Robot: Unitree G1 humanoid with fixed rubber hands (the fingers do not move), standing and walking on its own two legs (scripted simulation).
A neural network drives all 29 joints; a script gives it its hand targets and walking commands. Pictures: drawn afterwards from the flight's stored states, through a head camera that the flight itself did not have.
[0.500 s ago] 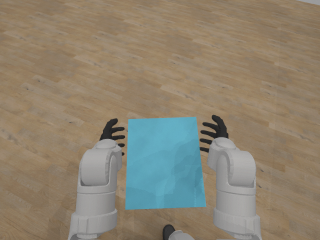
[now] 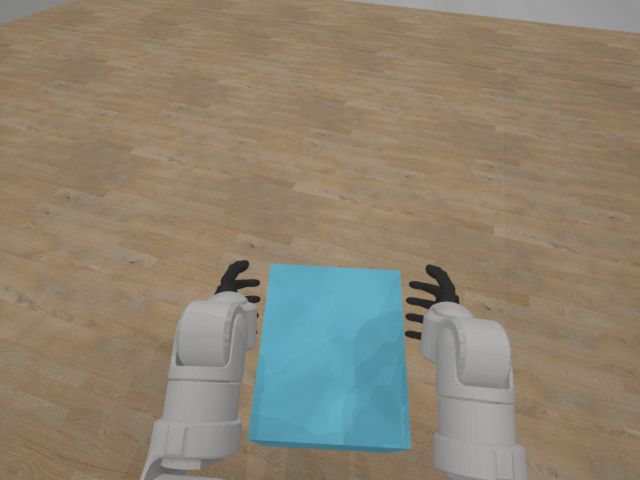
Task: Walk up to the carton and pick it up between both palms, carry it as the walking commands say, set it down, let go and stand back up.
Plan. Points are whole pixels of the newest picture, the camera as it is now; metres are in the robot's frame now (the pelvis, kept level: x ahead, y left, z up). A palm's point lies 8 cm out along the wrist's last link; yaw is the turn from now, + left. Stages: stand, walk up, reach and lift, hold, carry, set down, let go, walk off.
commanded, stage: carry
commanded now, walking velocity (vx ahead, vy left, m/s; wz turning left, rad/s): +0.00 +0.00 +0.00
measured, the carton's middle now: (330, 359) +0.30 -0.02 -0.04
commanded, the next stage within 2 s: none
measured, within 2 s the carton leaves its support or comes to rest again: neither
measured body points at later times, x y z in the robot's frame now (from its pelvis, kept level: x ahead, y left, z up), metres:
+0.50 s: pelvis -0.09 -0.02 +0.02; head -0.11 -0.02 +0.47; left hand +0.20 +0.14 +0.09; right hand +0.23 -0.12 +0.09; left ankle -0.05 +0.11 -0.67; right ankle -0.04 -0.10 -0.73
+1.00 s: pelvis +0.04 -0.01 +0.01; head +0.06 +0.00 +0.46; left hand +0.34 +0.15 +0.09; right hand +0.37 -0.11 +0.10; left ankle -0.10 +0.10 -0.73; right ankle +0.12 -0.13 -0.72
